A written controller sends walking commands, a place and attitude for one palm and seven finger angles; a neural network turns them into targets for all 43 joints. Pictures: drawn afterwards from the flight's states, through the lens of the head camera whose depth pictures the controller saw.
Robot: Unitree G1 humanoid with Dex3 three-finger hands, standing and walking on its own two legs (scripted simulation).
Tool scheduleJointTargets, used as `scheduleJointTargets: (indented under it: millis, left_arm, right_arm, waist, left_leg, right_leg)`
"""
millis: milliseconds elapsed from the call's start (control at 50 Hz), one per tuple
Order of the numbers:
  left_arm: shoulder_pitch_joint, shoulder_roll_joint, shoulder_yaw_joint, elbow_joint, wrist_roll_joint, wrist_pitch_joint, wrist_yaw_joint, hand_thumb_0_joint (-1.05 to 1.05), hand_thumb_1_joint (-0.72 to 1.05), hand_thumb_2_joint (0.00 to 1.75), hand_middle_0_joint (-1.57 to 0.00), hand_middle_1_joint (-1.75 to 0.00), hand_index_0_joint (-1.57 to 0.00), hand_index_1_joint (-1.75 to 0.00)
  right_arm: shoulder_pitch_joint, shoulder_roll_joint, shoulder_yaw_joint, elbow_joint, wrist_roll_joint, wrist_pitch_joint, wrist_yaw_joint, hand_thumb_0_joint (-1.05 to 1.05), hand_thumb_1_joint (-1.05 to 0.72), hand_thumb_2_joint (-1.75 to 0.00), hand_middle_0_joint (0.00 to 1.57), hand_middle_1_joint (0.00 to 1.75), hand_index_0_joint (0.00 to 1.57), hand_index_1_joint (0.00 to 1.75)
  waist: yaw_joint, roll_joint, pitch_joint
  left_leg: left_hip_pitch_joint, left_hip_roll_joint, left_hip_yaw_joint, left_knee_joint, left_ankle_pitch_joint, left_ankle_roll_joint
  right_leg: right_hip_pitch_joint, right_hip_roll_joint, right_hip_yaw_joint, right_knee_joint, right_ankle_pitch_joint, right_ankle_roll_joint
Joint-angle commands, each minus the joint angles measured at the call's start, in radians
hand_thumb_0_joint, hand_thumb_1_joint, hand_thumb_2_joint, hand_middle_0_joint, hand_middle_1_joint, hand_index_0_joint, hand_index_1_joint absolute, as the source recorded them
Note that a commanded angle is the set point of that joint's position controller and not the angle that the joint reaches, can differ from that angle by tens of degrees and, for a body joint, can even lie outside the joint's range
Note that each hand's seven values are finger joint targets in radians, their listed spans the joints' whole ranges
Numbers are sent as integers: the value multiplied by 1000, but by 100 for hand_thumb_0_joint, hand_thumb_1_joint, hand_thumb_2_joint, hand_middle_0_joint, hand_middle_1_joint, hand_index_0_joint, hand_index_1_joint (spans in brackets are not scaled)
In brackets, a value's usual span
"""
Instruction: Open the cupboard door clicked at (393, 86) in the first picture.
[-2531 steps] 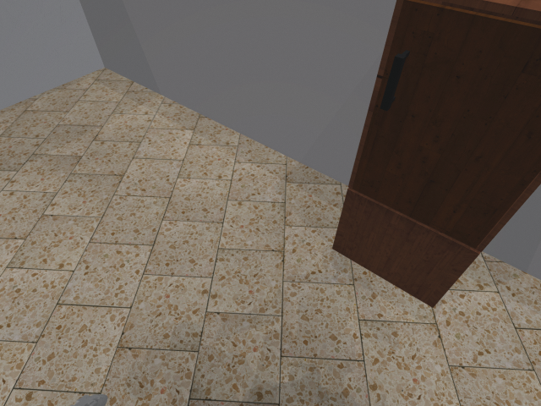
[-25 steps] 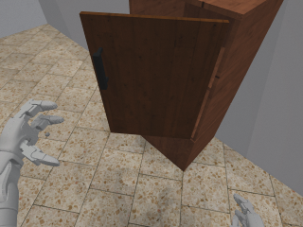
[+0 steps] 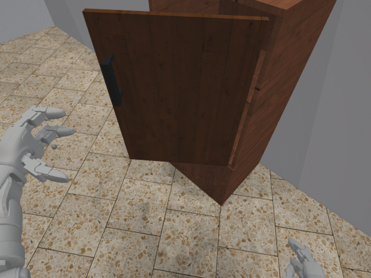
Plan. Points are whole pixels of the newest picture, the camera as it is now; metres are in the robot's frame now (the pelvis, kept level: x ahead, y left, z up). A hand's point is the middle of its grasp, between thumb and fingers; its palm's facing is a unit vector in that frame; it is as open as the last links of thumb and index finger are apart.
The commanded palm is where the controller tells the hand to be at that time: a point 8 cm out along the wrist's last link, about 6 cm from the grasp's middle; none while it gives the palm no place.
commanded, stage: move the hooked fingers beside the handle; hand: left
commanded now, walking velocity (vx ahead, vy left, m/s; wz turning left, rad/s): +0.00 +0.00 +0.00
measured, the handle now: (114, 80) +0.58 +0.23 +0.10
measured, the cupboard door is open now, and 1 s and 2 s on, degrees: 39 39 39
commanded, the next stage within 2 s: none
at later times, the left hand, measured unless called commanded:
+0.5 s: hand (70, 118) +0.42 +0.29 +0.11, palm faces -0.02 -1.00 -0.01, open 14.0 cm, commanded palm +0.40 +0.34 +0.11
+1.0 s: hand (77, 99) +0.49 +0.30 +0.11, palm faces -0.02 -1.00 +0.00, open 14.0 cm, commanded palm +0.47 +0.35 +0.10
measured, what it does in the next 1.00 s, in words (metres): stands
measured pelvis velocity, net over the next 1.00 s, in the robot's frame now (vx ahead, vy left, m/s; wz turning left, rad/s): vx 0.01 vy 0.03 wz -0.04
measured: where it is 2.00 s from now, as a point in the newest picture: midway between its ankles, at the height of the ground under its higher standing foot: outside the picture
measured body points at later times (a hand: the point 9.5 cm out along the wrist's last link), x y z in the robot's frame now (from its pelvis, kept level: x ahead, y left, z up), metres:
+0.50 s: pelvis +0.00 +0.01 -0.01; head +0.07 +0.02 +0.44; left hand +0.41 +0.34 +0.11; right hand +0.06 -0.27 -0.11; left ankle +0.01 +0.09 -0.72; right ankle +0.00 -0.08 -0.72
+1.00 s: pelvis +0.01 +0.03 -0.01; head +0.11 +0.06 +0.43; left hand +0.48 +0.35 +0.11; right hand +0.02 -0.25 -0.11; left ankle +0.01 +0.09 -0.72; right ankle +0.00 -0.08 -0.72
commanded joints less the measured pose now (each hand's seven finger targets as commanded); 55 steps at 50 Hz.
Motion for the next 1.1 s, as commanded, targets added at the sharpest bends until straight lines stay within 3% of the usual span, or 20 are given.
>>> scheduleJointTargets:
  millis: [0,40,60,80,140,160,260,300,360,440,560,660,740,780,800,880,980,1020,1060,1080]
  left_arm:
    - [-355,355,108,-73,-19,-62,-19,0,-50,30,-30,-120,-30,-120]
    - [-396,378,117,-54,-15,-74,-24,0,-50,30,-30,-120,-30,-120]
    - [-385,391,125,-27,-16,-76,-30,0,-50,30,-30,-120,-30,-120]
    - [-404,422,146,-18,-9,-83,-32,0,-50,30,-30,-120,-30,-120]
    - [-435,415,139,-17,-3,-113,-34,0,-50,30,-30,-120,-30,-120]
    - [-424,433,153,-6,-8,-116,-37,0,-50,30,-30,-120,-30,-120]
    - [-516,429,125,68,1,-121,-45,0,-50,30,-30,-120,-30,-120]
    - [-582,429,104,70,18,-129,-43,0,-50,30,-30,-120,-30,-120]
    - [-626,445,110,110,27,-147,-28,0,-50,30,-30,-120,-30,-120]
    - [-715,441,83,184,53,-161,-16,0,-50,30,-30,-120,-30,-120]
    - [-723,471,105,235,69,-177,-7,0,-50,30,-30,-120,-30,-120]
    - [-784,459,84,269,75,-179,-1,0,-50,30,-30,-120,-30,-120]
    - [-855,452,62,278,95,-188,9,0,-50,30,-30,-120,-30,-120]
    - [-858,495,97,298,98,-194,15,0,-50,30,-30,-120,-30,-120]
    - [-896,458,59,293,99,-194,12,0,-50,30,-30,-120,-30,-120]
    - [-905,502,88,321,112,-199,15,0,-50,30,-30,-120,-30,-120]
    - [-953,533,95,377,126,-200,22,0,-50,30,-30,-120,-30,-120]
    - [-1000,520,69,387,134,-199,21,0,-50,30,-30,-120,-30,-120]
    - [-1042,519,55,418,136,-197,24,0,-50,30,-30,-120,-30,-120]
    - [-1038,563,84,434,149,-196,26,0,-50,30,-30,-120,-30,-120]
  right_arm:
    - [16,-154,-66,-115,5,-27,-2,0,-90,-90,20,30,20,30]
    - [26,-158,-70,-117,5,-21,4,0,-90,-90,20,30,20,30]
    - [38,-161,-71,-121,2,-12,8,0,-90,-90,20,30,20,30]
    - [44,-163,-72,-123,3,-7,10,0,-90,-90,20,30,20,30]
    - [63,-162,-79,-128,0,2,16,0,-90,-90,20,30,20,30]
    - [77,-166,-82,-126,0,10,17,0,-90,-90,20,30,20,30]
    - [107,-176,-84,-115,2,33,17,0,-90,-90,20,30,20,30]
    - [118,-176,-86,-107,3,41,16,0,-90,-90,20,30,20,30]
    - [141,-183,-88,-96,-3,54,15,0,-90,-90,20,30,20,30]
    - [159,-184,-84,-78,-6,71,15,0,-90,-90,20,30,20,30]
    - [192,-188,-88,-86,-17,104,25,0,-90,-90,20,30,20,30]
    - [216,-193,-89,-80,-19,132,28,0,-90,-90,20,30,20,30]
    - [235,-198,-93,-63,-27,150,32,0,-90,-90,20,30,20,30]
    - [251,-202,-93,-58,-29,163,31,0,-90,-90,20,30,20,30]
    - [250,-199,-92,-55,-30,166,33,0,-90,-90,20,30,20,30]
    - [271,-203,-93,-47,-36,187,35,0,-90,-90,20,30,20,30]
    - [291,-211,-91,-38,-40,212,35,0,-90,-90,20,30,20,30]
    - [290,-210,-88,-34,-40,220,34,0,-90,-90,20,30,20,30]
    - [300,-213,-85,-27,-40,227,31,0,-90,-90,20,30,20,30]
    - [312,-221,-85,-27,-42,231,30,0,-90,-90,20,30,20,30]
  waist:
    - [-22,22,-235]
    - [-23,36,-262]
    - [-20,0,-266]
    - [-18,21,-287]
    - [-18,73,-329]
    - [-18,38,-332]
    - [-38,31,-298]
    - [-52,85,-318]
    - [-56,53,-331]
    - [-76,92,-318]
    - [-67,90,-389]
    - [-90,75,-375]
    - [-108,121,-396]
    - [-103,114,-418]
    - [-118,135,-421]
    - [-112,140,-454]
    - [-126,133,-438]
    - [-142,159,-428]
    - [-162,134,-393]
    - [-151,144,-417]
  left_leg:
    - [73,11,-56,-65,207,-3]
    - [67,10,-54,-56,220,-2]
    - [50,11,-47,-45,230,0]
    - [36,11,-44,-44,230,0]
    - [73,11,-47,-39,267,0]
    - [63,15,-44,-33,279,2]
    - [46,17,-48,-39,251,4]
    - [73,17,-50,-39,249,4]
    - [87,25,-67,-37,258,1]
    - [100,30,-81,-37,254,-5]
    - [141,38,-88,-14,381,-15]
    - [155,50,-99,-5,422,-21]
    - [207,60,-125,0,441,-41]
    - [219,63,-128,9,496,-45]
    - [231,64,-129,14,510,-49]
    - [239,66,-133,27,561,-53]
    - [219,68,-141,34,530,-52]
    - [205,67,-140,39,494,-51]
    - [181,68,-143,41,470,-46]
    - [188,70,-153,41,478,-51]
  right_leg:
    - [56,-30,128,-82,247,27]
    - [59,-32,133,-72,263,29]
    - [78,-32,142,-66,286,30]
    - [85,-33,149,-61,293,33]
    - [71,-24,133,-44,318,27]
    - [86,-24,137,-42,339,28]
    - [30,-15,129,-43,296,28]
    - [-1,-12,125,-42,277,27]
    - [-24,-6,113,-38,249,20]
    - [-86,-3,100,-31,218,21]
    - [-91,4,93,-7,280,18]
    - [-143,10,83,-4,274,21]
    - [-208,11,74,1,235,23]
    - [-204,15,75,5,249,22]
    - [-221,13,74,5,254,25]
    - [-216,18,73,12,271,24]
    - [-246,22,71,14,244,23]
    - [-268,20,72,15,229,24]
    - [-284,22,68,14,218,22]
    - [-291,23,68,20,208,22]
